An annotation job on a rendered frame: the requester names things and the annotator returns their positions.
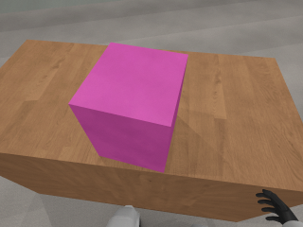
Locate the carton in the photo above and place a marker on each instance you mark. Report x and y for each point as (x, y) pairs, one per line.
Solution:
(128, 104)

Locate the pedestal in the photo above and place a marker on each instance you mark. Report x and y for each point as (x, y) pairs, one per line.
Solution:
(237, 131)

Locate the robot right hand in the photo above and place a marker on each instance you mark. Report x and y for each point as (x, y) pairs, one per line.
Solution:
(280, 208)

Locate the left robot thigh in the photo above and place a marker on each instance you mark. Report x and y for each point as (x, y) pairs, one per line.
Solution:
(124, 217)

